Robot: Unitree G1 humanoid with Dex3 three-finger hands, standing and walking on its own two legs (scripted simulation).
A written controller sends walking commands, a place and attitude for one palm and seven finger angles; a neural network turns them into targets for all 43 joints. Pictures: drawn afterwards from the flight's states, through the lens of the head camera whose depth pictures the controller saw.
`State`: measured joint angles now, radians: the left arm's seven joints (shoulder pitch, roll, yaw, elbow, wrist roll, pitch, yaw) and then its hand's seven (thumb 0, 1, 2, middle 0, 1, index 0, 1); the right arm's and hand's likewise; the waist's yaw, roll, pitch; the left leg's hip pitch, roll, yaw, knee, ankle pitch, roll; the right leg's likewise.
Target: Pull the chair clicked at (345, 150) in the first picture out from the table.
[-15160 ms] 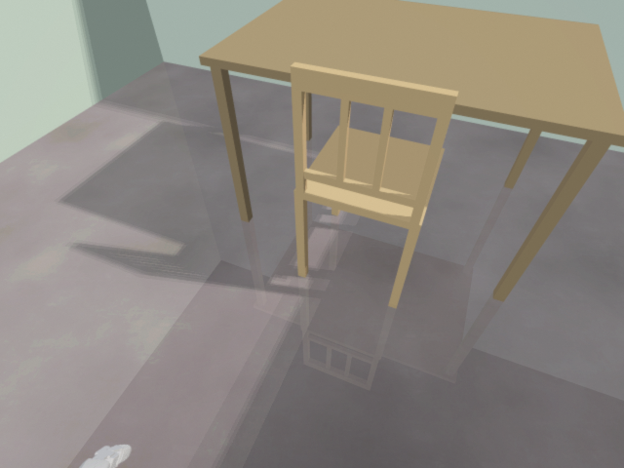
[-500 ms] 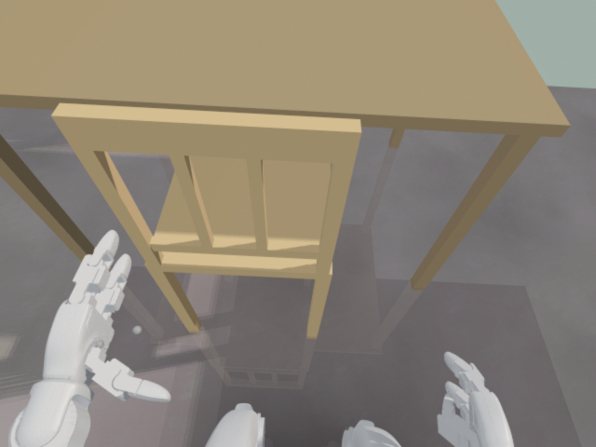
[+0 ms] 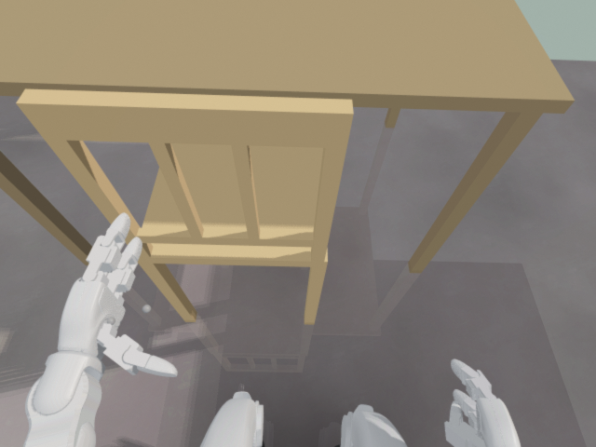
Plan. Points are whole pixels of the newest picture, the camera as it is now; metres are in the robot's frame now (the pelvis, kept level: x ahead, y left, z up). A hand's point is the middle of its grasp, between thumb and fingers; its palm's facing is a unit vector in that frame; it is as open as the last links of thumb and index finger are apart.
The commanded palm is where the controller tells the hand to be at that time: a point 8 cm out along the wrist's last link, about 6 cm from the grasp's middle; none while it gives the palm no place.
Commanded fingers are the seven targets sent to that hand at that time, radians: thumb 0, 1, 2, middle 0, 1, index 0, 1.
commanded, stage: aim the fingers beside a spindle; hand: left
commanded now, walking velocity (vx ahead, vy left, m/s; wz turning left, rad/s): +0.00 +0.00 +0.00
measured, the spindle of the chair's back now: (181, 193) +0.48 +0.22 -0.02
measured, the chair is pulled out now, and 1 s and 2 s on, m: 0.00 0.00 0.00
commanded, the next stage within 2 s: push the fingers through the gap in 1.42 s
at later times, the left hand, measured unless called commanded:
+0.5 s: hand (159, 288) +0.31 +0.20 +0.01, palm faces -0.01 -1.00 -0.03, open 17.0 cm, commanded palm +0.29 +0.25 +0.02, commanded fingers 0.00 -0.50 0.30 -0.06 -0.08 -0.06 -0.08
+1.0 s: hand (171, 276) +0.33 +0.19 +0.00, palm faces -0.01 -1.00 -0.04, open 17.0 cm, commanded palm +0.31 +0.24 +0.00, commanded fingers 0.00 -0.50 0.30 -0.06 -0.08 -0.06 -0.08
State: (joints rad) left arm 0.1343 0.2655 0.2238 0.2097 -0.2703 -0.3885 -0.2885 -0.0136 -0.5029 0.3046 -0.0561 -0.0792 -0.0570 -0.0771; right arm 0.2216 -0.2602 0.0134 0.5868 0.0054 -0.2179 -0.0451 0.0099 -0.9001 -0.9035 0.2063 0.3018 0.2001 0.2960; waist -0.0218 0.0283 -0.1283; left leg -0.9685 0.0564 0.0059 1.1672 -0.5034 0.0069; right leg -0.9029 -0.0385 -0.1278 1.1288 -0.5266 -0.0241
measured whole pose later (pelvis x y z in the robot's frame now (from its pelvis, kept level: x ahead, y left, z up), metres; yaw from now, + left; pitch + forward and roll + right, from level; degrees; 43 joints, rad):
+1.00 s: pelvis -0.01 +0.01 -0.02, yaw -1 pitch +21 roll -3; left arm -0.13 0.26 0.21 0.39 -0.20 -0.42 -0.20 -0.01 -0.50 0.30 -0.06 -0.08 -0.06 -0.08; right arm 0.20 -0.25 0.02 0.59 -0.01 -0.12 -0.02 0.01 -0.90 -0.90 0.21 0.30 0.20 0.30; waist -0.04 0.02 -0.14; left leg -1.13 0.05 0.02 1.27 -0.52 0.03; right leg -1.07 -0.05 -0.11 1.23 -0.54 -0.01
